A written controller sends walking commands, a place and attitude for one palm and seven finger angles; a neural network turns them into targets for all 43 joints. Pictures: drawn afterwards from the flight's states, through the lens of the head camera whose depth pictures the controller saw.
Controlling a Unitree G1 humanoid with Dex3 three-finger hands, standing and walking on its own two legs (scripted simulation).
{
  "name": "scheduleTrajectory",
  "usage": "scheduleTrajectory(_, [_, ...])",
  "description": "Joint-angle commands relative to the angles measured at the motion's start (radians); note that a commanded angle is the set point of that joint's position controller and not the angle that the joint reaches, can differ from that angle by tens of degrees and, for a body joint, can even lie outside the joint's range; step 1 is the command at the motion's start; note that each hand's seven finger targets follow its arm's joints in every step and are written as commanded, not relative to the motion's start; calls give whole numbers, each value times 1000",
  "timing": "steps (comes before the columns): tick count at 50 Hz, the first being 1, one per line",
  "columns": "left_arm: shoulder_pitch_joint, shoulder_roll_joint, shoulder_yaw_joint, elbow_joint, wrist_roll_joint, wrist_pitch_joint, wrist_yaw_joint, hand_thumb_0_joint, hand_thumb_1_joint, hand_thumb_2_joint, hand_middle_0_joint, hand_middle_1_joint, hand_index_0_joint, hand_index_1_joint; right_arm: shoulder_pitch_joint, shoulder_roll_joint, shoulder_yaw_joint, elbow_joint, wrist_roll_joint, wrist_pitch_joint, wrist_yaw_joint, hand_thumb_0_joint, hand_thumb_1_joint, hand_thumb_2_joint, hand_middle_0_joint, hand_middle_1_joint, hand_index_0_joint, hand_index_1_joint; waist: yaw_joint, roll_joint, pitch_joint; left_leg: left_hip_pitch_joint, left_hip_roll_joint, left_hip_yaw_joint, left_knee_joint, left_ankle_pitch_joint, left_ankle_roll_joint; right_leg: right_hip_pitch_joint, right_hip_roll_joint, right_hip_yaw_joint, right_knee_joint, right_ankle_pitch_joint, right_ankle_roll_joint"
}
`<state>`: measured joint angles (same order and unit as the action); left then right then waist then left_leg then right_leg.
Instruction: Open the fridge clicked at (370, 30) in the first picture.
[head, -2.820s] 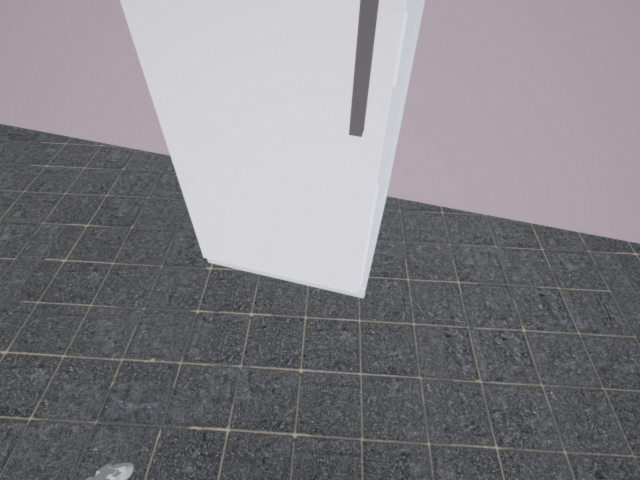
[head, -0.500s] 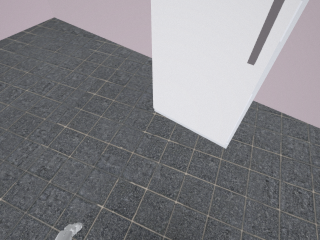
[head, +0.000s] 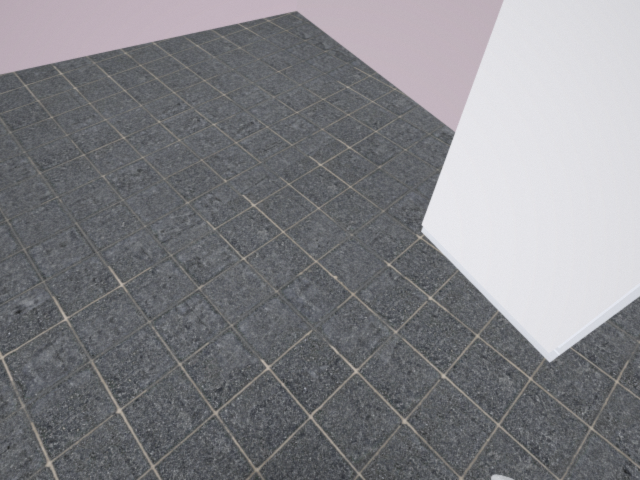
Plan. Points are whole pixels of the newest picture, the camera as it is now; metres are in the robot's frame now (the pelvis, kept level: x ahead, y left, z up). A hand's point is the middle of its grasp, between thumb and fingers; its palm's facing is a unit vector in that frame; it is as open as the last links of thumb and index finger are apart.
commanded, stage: walk to a spot facing it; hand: right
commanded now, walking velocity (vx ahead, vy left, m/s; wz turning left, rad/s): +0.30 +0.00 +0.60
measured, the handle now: out of the picture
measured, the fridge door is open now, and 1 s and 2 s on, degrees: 0 0 0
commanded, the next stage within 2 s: turn to face it in 0.92 s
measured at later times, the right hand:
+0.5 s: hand out of the picture +0.15 -0.22 -0.18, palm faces -0.14 +0.97 -0.17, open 7.4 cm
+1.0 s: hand (356, 276) +0.50 -0.03 -0.16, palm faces -0.55 +0.81 -0.21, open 7.4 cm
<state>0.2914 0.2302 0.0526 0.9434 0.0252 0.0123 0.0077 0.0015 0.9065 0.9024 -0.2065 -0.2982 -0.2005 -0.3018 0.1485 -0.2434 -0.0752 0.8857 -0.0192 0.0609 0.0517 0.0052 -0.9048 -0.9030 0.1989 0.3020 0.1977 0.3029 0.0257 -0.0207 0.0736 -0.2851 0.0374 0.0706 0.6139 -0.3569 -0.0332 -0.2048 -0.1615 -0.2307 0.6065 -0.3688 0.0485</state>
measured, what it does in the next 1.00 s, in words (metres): walks ahead, turning left: right foot, then left foot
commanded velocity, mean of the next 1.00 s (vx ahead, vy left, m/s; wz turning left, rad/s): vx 0.18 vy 0.00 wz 0.57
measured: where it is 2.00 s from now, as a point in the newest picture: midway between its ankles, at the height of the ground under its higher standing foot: (292, 437)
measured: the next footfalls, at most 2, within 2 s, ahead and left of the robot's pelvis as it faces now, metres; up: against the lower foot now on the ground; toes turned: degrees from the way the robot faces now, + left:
right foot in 0.44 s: +0.25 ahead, -0.11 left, +0.00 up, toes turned +7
left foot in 0.96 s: +0.32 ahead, +0.18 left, +0.00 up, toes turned +39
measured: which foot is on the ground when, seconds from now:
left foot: down 0.00-0.44, up 0.46-0.94, down 0.96-1.00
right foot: down 0.00-0.00, up 0.02-0.42, down 0.44-0.94, up 0.96-1.00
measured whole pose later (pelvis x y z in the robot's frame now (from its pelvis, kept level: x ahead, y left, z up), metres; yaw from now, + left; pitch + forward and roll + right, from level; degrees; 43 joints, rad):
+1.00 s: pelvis +0.27 +0.05 -0.02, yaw +33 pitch +0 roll +0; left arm 0.38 0.18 0.06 1.04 0.01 0.01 0.01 0.00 0.91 0.90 -0.20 -0.30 -0.20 -0.30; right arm 0.07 -0.21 -0.08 0.89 -0.02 -0.02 0.03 0.00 -0.91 -0.90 0.20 0.30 0.20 0.30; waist 0.05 -0.01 0.14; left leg -0.45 0.02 0.14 0.70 -0.23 0.09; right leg -0.23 -0.19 -0.24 1.03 -0.56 0.07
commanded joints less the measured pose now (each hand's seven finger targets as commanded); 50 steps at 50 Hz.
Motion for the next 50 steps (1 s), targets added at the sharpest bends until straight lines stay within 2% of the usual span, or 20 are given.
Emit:
scheduleTrajectory(1, [-129, 117, 16, -156, 1, -4, 2, 0, 900, 900, -200, -300, -200, -300, 250, -293, -62, -10, 9, -45, -46, 0, -900, -900, 200, 300, 200, 300, -162, 314, -147, 384, 381, -569, -362, 97, 228, -525, 33, 146, 508, -306, 17])
scheduleTrajectory(3, [-196, 140, 27, -154, -1, -7, -7, 0, 900, 900, -200, -300, -200, -300, 171, -239, -54, -22, 6, -56, -54, 0, -900, -900, 200, 300, 200, 300, -127, 263, -46, 240, 302, -585, -438, -234, 237, -561, 8, 220, 585, -129, 8])
scheduleTrajectory(6, [-108, 113, 29, -92, 10, -11, -22, 0, 900, 900, -200, -300, -200, -300, 87, -169, -28, -34, 1, -80, -50, 0, -900, -900, 200, 300, 200, 300, -43, 130, -22, 133, 191, -361, -408, -44, 188, -434, 5, 183, 487, 44, 32])
scheduleTrajectory(15, [-183, 83, 26, -139, 0, -41, -33, 0, 900, 900, -200, -300, -200, -300, 184, -171, -28, 22, -8, -108, -49, 0, -900, -900, 200, 300, 200, 300, -63, 158, 4, 158, 171, -389, -400, 33, 212, -395, 49, 175, 212, 97, 33])
scheduleTrajectory(18, [-181, 79, 24, -149, -8, -55, -28, 0, 900, 900, -200, -300, -200, -300, 174, -174, -31, 25, -8, -104, -50, 0, -900, -900, 200, 300, 200, 300, -54, 180, 20, 67, 171, -409, -358, 79, 205, -234, 78, 171, 84, 75, 13])
scheduleTrajectory(21, [44, 132, 37, -72, -8, -74, 0, 0, 900, 900, -200, -300, -200, -300, 125, -137, -34, 17, -3, -98, -47, 0, -900, -900, 200, 300, 200, 300, 53, 51, -53, -105, 51, -337, -95, 149, 138, 183, 91, 168, -150, 105, 0])
scheduleTrajectory(22, [191, 242, 61, -35, 8, -82, 13, 0, 900, 900, -200, -300, -200, -300, 148, -65, -27, 3, 9, -92, -36, 0, -900, -900, 200, 300, 200, 300, 103, -215, -169, -251, -80, -206, 219, -22, 87, 371, -159, 456, -260, -96, -59])
scheduleTrajectory(23, [255, 295, 61, -27, 9, -76, 14, 0, 900, 900, -200, -300, -200, -300, 157, -35, -18, -22, 8, -96, -27, 0, -900, -900, 200, 300, 200, 300, 95, -340, -169, -394, -123, -101, 480, -228, 49, 373, -352, 720, -399, -240, -137])
scheduleTrajectory(24, [183, 254, 48, -38, 4, -68, 15, 0, 900, 900, -200, -300, -200, -300, 129, -65, -23, -15, -2, -92, -28, 0, -900, -900, 200, 300, 200, 300, 78, -275, -125, -395, -48, -142, 607, -185, 59, 224, -375, 746, -445, -388, -153])
scheduleTrajectory(26, [54, 142, 20, -57, 1, -79, 16, 0, 900, 900, -200, -300, -200, -300, 96, -58, -34, 6, -12, -83, -6, 0, -900, -900, 200, 300, 200, 300, 15, -145, 47, -395, 23, -108, 666, -14, 50, 20, -268, 531, -479, -311, -111])
scheduleTrajectory(28, [9, 85, 8, -52, -2, -91, 21, 0, 900, 900, -200, -300, -200, -300, 149, -22, -34, 33, -16, -60, 2, 0, -900, -900, 200, 300, 200, 300, -34, -134, 48, -341, 39, -89, 650, 98, 29, -35, -188, 312, -455, -77, -68])
scheduleTrajectory(30, [24, 68, 8, -38, -9, -97, 26, 0, 900, 900, -200, -300, -200, -300, 170, -7, -36, 41, -14, -47, 2, 0, -900, -900, 200, 300, 200, 300, -42, -129, 10, -342, 49, -79, 642, 146, 13, -3, -171, 201, -429, 92, -83])
scheduleTrajectory(36, [96, 64, 15, 19, -9, -89, 28, 0, 900, 900, -200, -300, -200, -300, 44, 20, -29, -6, -14, -29, -2, 0, -900, -900, 200, 300, 200, 300, -21, -75, 15, -423, 75, -21, 465, 181, -24, 128, -190, 62, -349, 517, -148])
scheduleTrajectory(42, [114, 92, 34, 47, 3, -61, 23, 0, 900, 900, -200, -300, -200, -300, -88, 26, -18, -47, -9, -36, -7, 0, -900, -900, 200, 300, 200, 300, 20, -138, 20, -283, 28, 58, 159, 125, 11, 167, -202, -40, -236, 657, -148])
scheduleTrajectory(45, [87, 128, 49, 30, -2, -51, 19, 0, 900, 900, -200, -300, -200, -300, 18, -15, -25, -30, -14, -56, -14, 0, -900, -900, 200, 300, 200, 300, -45, -122, -74, -77, -37, 95, 19, 119, 49, 187, -204, -75, 0, 868, -111])
scheduleTrajectory(46, [80, 136, 48, 14, -9, -49, 12, 0, 900, 900, -200, -300, -200, -300, 138, -60, -36, 1, -16, -74, -20, 0, -900, -900, 200, 300, 200, 300, -108, -66, -156, 137, -46, 96, -103, 236, 66, 109, -178, -91, 215, 834, -66])
scheduleTrajectory(47, [121, 82, 36, -14, -24, -45, 0, 0, 900, 900, -200, -300, -200, -300, 239, -185, -59, 26, -19, -91, -34, 0, -900, -900, 200, 300, 200, 300, -138, 171, -287, 490, 194, -210, -106, 593, 158, -215, -79, -89, 512, 276, -2])
scheduleTrajectory(48, [86, 44, 28, -51, -24, -43, 10, 0, 900, 900, -200, -300, -200, -300, 304, -265, -72, 45, 11, -89, -47, 0, -900, -900, 200, 300, 200, 300, -144, 273, -363, 572, 414, -512, -112, 1092, 292, -418, 63, 16, 805, -302, 42])
scheduleTrajectory(49, [40, 64, 25, -67, -24, -33, 25, 0, 900, 900, -200, -300, -200, -300, 279, -245, -75, 28, 21, -78, -66, 0, -900, -900, 200, 300, 200, 300, -142, 221, -383, 493, 386, -480, -145, 1017, 294, -403, 31, 186, 812, -244, 26])
scheduleTrajectory(50, [0, 55, 28, -71, -20, -28, 25, 0, 900, 900, -200, -300, -200, -300, 179, -220, -65, 1, 18, -66, -70, 0, -900, -900, 200, 300, 200, 300, -112, 168, -298, 409, 349, -448, -169, 801, 288, -430, 4, 209, 813, -176, 26])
